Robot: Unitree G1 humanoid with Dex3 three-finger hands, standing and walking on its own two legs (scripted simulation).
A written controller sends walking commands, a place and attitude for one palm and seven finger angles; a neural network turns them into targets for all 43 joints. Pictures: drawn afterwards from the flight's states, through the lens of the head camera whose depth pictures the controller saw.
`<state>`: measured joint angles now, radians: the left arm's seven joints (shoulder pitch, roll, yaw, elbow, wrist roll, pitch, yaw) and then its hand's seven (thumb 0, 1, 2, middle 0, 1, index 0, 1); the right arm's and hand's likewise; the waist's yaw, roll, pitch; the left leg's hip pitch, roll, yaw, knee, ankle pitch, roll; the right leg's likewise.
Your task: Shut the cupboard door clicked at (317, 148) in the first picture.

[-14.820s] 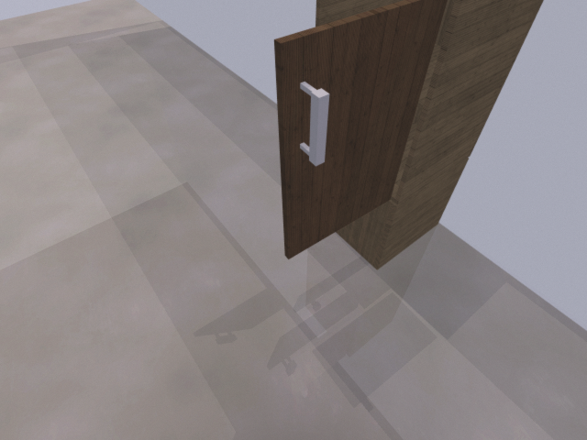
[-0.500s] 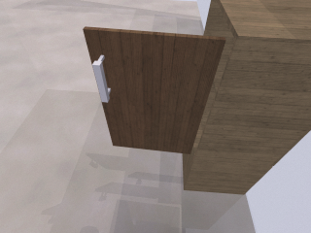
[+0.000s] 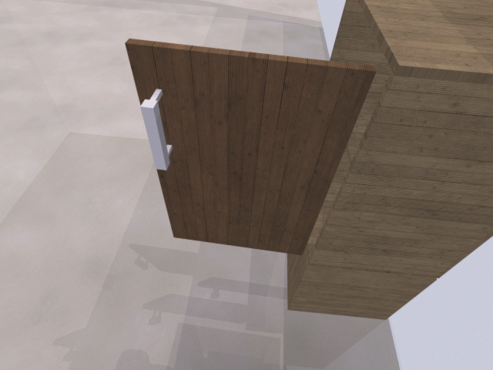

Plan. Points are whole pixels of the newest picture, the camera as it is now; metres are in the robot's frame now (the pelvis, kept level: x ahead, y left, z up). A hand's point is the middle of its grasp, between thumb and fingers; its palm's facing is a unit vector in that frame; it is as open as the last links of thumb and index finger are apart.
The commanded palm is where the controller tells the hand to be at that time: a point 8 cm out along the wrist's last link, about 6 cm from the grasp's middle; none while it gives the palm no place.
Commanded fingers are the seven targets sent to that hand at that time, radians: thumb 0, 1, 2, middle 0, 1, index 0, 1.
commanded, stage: come to a stop and stand still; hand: left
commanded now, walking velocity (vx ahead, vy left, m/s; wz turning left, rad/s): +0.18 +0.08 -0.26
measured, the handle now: (160, 131) +0.50 +0.21 +0.11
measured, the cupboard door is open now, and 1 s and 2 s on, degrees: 87 87 87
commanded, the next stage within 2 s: none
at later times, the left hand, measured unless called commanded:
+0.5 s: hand out of the picture +0.15 +0.16 -0.16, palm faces -0.01 -0.98 -0.20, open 7.3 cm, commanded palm none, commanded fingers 0.00 0.90 0.90 -0.20 -0.30 -0.20 -0.30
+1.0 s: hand out of the picture -0.01 +0.25 -0.15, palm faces +0.05 -0.94 -0.33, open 7.4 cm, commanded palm none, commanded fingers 0.00 0.90 0.90 -0.20 -0.30 -0.20 -0.30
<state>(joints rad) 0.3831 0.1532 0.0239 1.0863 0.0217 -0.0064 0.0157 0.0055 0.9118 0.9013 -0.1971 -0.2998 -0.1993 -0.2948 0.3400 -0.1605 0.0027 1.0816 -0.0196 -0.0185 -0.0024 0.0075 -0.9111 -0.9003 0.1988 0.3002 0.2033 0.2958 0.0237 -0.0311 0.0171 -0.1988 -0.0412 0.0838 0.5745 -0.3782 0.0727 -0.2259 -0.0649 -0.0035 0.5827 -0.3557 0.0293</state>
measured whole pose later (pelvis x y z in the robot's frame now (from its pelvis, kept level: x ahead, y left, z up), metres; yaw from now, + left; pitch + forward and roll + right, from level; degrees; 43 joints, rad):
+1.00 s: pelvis +0.03 +0.04 +0.00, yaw +0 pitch -2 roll +2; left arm 0.38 0.19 0.02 1.03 0.03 0.03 0.01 0.01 0.92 0.90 -0.19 -0.30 -0.20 -0.29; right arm 0.26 -0.23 -0.02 0.92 -0.02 0.02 0.00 0.01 -0.92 -0.90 0.20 0.30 0.20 0.30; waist 0.03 0.09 0.03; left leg -0.25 -0.05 0.09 0.54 -0.27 0.06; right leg -0.38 -0.03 0.09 0.59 -0.23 0.01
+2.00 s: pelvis +0.11 +0.00 +0.01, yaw +1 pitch +0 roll +1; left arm 0.21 0.17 0.00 1.09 0.01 -0.01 0.03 0.01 0.91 0.90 -0.20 -0.30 -0.20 -0.29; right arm 0.24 -0.18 0.00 1.08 -0.02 -0.02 -0.03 0.01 -0.91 -0.90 0.20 0.30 0.20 0.30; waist 0.00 0.02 0.06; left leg -0.08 0.01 0.03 0.38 -0.30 -0.02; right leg -0.22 0.05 0.06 0.46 -0.23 -0.04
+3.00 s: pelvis +0.07 +0.02 -0.02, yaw +5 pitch +5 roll +1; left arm 0.28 0.16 0.08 0.16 -0.22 -0.41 -0.17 0.01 0.92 0.90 -0.29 -0.40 -0.29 -0.40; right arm 0.22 -0.26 -0.04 0.66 0.00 -0.31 -0.01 0.01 -0.91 -0.90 0.20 0.30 0.20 0.30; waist -0.04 -0.01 -0.09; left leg -0.44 -0.05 -0.01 0.77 -0.42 0.02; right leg -0.53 -0.01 0.03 0.79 -0.34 0.01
